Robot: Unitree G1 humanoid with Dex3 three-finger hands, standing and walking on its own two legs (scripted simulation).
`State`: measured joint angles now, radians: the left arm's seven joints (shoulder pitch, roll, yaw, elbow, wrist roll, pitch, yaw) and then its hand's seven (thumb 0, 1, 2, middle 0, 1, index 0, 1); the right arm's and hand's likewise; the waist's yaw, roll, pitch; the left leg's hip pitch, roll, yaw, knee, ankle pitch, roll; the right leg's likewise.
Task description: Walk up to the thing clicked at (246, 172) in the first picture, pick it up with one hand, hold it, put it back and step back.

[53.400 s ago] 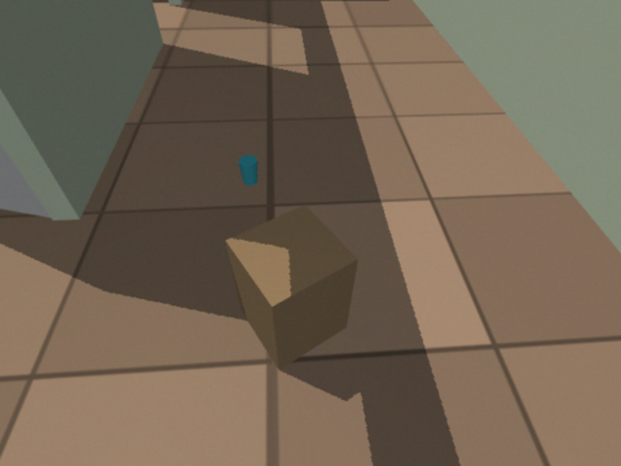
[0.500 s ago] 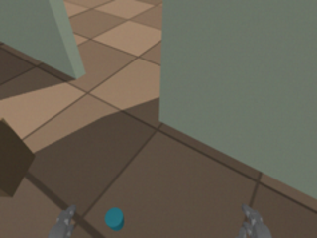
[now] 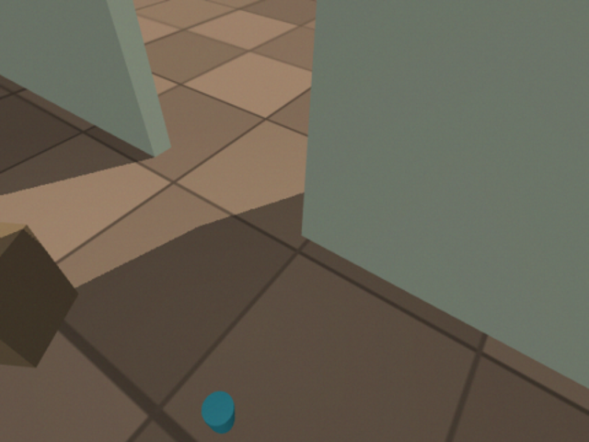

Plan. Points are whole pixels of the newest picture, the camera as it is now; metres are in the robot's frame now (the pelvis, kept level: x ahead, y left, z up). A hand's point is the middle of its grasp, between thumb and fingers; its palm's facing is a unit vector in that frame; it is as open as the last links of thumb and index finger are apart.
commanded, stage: stand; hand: left
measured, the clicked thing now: (220, 414) +0.37 +0.21 -0.70
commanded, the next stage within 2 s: step back in 1.80 s
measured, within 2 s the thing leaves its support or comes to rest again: neither
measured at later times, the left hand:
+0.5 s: hand out of the picture +0.03 +0.24 -0.14, palm faces -0.02 -0.94 -0.35, open 7.4 cm
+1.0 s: hand out of the picture +0.07 +0.23 -0.14, palm faces -0.04 -0.94 -0.33, open 7.4 cm
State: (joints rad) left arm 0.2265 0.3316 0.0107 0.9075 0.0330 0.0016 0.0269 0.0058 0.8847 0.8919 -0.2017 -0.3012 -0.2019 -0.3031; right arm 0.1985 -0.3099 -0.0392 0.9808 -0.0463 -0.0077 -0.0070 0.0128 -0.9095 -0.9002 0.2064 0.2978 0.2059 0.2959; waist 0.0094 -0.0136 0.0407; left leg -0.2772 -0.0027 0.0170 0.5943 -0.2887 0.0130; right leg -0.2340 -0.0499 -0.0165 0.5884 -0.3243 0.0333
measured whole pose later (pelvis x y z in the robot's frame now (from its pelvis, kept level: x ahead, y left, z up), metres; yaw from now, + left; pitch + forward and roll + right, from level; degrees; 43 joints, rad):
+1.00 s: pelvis +0.00 -0.01 +0.02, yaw -1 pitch -2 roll +0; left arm 0.11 0.32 0.00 1.15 0.02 -0.01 0.01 0.00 0.91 0.90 -0.20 -0.30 -0.20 -0.30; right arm 0.12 -0.33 -0.01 1.17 -0.02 -0.01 0.00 0.01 -0.91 -0.90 0.21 0.30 0.21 0.30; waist 0.00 0.01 0.06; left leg -0.13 0.01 0.02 0.33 -0.15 -0.01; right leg -0.11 -0.03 -0.01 0.35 -0.20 0.02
